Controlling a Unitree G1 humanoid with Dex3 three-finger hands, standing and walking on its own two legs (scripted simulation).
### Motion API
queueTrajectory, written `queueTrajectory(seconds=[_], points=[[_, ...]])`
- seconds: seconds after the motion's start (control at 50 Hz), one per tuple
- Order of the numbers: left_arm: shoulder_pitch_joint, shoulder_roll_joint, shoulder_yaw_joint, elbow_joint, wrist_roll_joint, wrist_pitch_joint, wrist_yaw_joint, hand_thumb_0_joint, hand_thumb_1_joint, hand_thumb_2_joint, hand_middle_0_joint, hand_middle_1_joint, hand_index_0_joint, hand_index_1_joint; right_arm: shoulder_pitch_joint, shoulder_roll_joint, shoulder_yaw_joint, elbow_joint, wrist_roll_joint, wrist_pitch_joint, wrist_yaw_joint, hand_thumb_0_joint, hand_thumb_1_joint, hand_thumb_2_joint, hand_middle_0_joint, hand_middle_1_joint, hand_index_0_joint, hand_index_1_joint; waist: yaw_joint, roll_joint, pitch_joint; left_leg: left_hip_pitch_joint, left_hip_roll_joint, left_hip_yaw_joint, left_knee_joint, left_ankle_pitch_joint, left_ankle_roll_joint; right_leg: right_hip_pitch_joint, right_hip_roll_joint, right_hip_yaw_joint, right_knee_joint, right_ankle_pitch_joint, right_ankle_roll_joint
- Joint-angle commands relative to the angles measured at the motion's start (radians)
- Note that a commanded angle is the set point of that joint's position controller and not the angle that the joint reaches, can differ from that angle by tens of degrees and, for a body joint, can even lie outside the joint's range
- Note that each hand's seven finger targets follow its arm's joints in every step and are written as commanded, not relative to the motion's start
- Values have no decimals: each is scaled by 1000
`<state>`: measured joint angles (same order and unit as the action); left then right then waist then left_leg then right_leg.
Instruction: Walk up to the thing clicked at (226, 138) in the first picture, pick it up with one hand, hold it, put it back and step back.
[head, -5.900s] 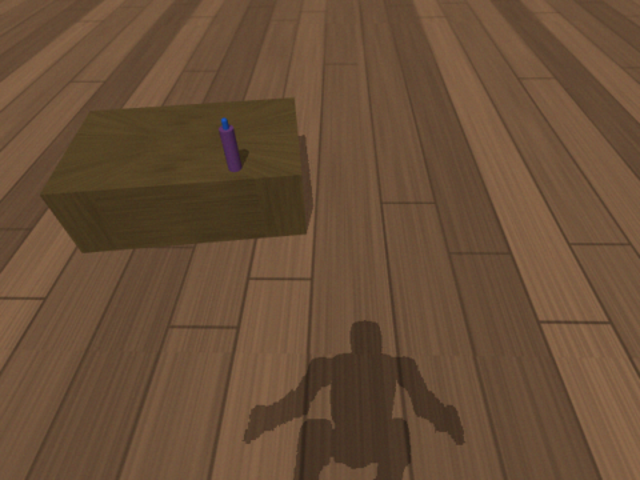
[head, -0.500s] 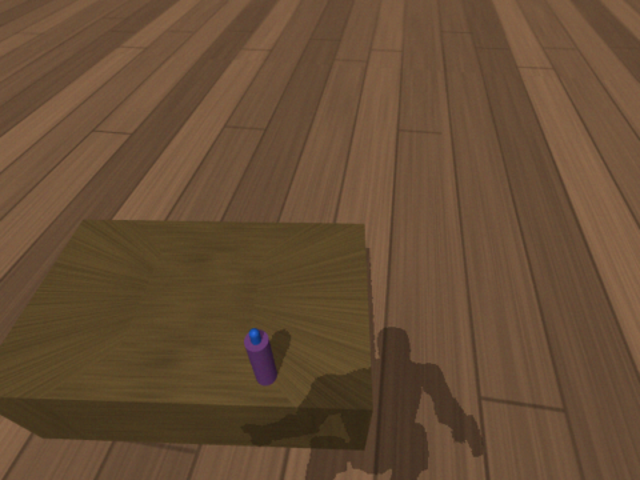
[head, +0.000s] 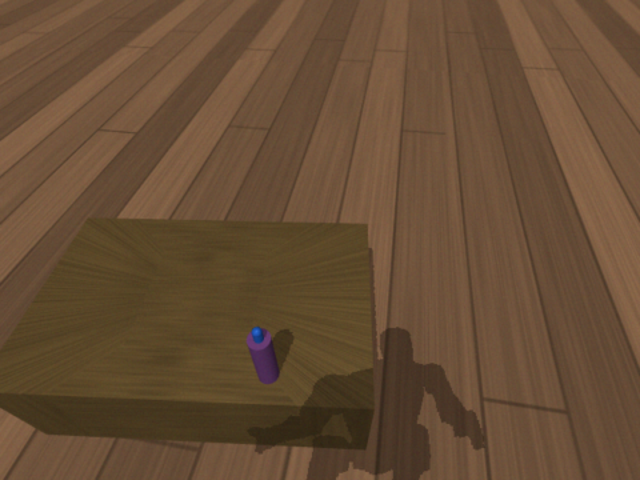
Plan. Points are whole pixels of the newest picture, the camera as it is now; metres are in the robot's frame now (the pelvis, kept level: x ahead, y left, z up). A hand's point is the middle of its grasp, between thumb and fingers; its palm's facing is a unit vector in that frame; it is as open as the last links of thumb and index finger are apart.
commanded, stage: stand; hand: left
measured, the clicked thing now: (263, 353) +0.47 +0.17 -0.35
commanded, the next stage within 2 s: go down in 1.86 s
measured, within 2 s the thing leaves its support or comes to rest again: neither
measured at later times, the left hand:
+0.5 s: hand out of the picture +0.06 +0.24 -0.15, palm faces -0.02 -0.94 -0.35, open 7.4 cm
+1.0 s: hand out of the picture +0.07 +0.24 -0.16, palm faces -0.03 -0.94 -0.34, open 7.4 cm
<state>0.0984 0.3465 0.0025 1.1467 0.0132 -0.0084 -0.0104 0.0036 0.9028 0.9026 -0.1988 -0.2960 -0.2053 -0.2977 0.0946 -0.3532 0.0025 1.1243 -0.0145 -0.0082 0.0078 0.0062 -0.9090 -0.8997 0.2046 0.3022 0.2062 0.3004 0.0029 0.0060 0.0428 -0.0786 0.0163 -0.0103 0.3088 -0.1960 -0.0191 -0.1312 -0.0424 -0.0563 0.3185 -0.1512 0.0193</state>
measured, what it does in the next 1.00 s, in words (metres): stands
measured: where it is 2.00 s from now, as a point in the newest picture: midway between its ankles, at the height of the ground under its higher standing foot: outside the picture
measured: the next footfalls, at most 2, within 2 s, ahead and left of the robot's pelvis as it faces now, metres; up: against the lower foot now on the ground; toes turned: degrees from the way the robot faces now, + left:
none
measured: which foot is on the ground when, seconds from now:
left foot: down 0.00-1.00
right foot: down 0.00-1.00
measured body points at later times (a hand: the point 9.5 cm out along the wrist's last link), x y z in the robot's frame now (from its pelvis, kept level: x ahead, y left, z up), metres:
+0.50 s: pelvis +0.00 -0.01 +0.00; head +0.00 -0.02 +0.45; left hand +0.07 +0.29 -0.13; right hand +0.06 -0.31 -0.14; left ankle -0.02 +0.13 -0.75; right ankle +0.01 -0.13 -0.75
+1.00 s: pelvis +0.00 -0.01 +0.00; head +0.01 -0.02 +0.45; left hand +0.07 +0.29 -0.13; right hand +0.07 -0.31 -0.14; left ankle -0.02 +0.13 -0.75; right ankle +0.01 -0.13 -0.75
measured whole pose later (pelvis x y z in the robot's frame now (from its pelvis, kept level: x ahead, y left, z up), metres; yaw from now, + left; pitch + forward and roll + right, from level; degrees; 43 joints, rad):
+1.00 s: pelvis +0.00 -0.01 +0.00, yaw +0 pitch -2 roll +0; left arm 0.11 0.35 0.00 1.14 0.01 -0.01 -0.01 0.00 0.90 0.90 -0.20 -0.30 -0.21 -0.30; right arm 0.13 -0.36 0.01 1.12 -0.02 -0.01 0.01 0.01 -0.91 -0.90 0.20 0.30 0.21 0.30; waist 0.00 0.01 0.04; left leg -0.09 0.04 -0.02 0.32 -0.20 -0.04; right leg -0.14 -0.02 -0.06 0.33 -0.16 0.00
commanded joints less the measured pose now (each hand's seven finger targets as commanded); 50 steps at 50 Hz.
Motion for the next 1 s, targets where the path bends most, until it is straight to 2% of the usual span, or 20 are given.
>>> queueTrajectory(seconds=[0.0,0.04,0.12,0.28,0.4,0.5,0.54,0.62,0.66,0.7,0.76,0.78,0.88,0.98], points=[[-50,218,42,-60,-3,-19,15,0,900,900,-200,-300,-200,-300,-34,-213,-35,-52,5,-20,-16,0,-900,-900,200,300,200,300,-3,4,-74,-46,119,-75,-54,145,31,69,-107,95,-30,115,-32],[-42,216,41,-59,-4,-19,14,0,900,900,-200,-300,-200,-300,-36,-217,-35,-53,6,-22,-16,0,-900,-900,200,300,200,300,-1,15,-72,-45,115,-74,-54,153,29,66,-106,94,-31,119,-31],[-39,217,39,-56,-4,-18,13,0,900,900,-200,-300,-200,-300,-40,-217,-34,-51,5,-20,-14,0,-900,-900,200,300,200,300,2,4,-52,-57,112,-78,-59,96,29,43,-101,93,-42,59,-29],[-38,223,38,-61,-5,-22,14,0,900,900,-200,-300,-200,-300,-20,-214,-33,-50,5,-19,-13,0,-900,-900,200,300,200,300,-1,-12,-72,-49,115,-78,-49,124,32,58,-107,97,-37,103,-32],[-34,226,39,-59,-7,-20,14,0,900,900,-200,-300,-200,-300,-14,-212,-33,-44,4,-16,-10,0,-900,-900,200,300,200,300,1,-7,-44,-73,107,-78,-56,60,29,41,-103,104,-55,23,-33],[-34,229,41,-60,-5,-22,14,0,900,900,-200,-300,-200,-300,-6,-210,-33,-47,3,-17,-11,0,-900,-900,200,300,200,300,-2,-12,-56,-68,110,-79,-50,78,30,49,-105,103,-47,56,-34],[-38,225,40,-64,-5,-23,15,0,900,900,-200,-300,-200,-300,-8,-213,-34,-51,4,-17,-12,0,-900,-900,200,300,200,300,-2,-7,-70,-60,115,-81,-45,115,31,62,-107,100,-38,95,-36],[-28,221,39,-63,-6,-21,13,0,900,900,-200,-300,-200,-300,-9,-215,-32,-50,5,-18,-14,0,-900,-900,200,300,200,300,4,9,-58,-62,113,-78,-45,114,27,57,-105,99,-41,104,-35],[-28,226,41,-61,-3,-22,14,0,900,900,-200,-300,-200,-301,-8,-212,-32,-51,5,-17,-13,0,-900,-900,200,300,200,300,1,-7,-59,-53,114,-78,-43,111,30,50,-103,97,-43,97,-34],[-41,230,44,-63,-5,-19,15,0,900,900,-200,-300,-200,-301,3,-210,-32,-51,3,-15,-14,0,-900,-900,200,300,200,300,-4,-16,-54,-62,111,-75,-50,76,27,43,-101,99,-47,47,-36],[-24,218,39,-60,-5,-19,12,0,900,900,-200,-300,-200,-301,-5,-221,-34,-49,5,-16,-13,0,-900,-900,200,300,200,300,3,11,-34,-72,109,-76,-48,54,30,30,-98,104,-59,22,-33],[-30,228,41,-65,-1,-20,13,0,900,900,-200,-300,-200,-301,-5,-214,-35,-53,3,-15,-13,0,-900,-900,200,300,200,300,0,-16,-50,-58,114,-78,-44,68,29,33,-99,100,-51,24,-36],[-36,223,42,-66,-5,-22,13,0,900,900,-200,-300,-200,-301,4,-213,-31,-53,2,-18,-14,0,-900,-900,200,300,200,300,-3,-1,-59,-61,113,-72,-40,94,29,50,-107,110,-45,96,-36],[-32,222,42,-67,-6,-19,13,0,900,900,-200,-300,-200,-301,-2,-217,-33,-53,3,-18,-15,0,-900,-900,200,300,200,300,0,1,-65,-55,115,-74,-46,107,25,49,-101,102,-41,87,-40]])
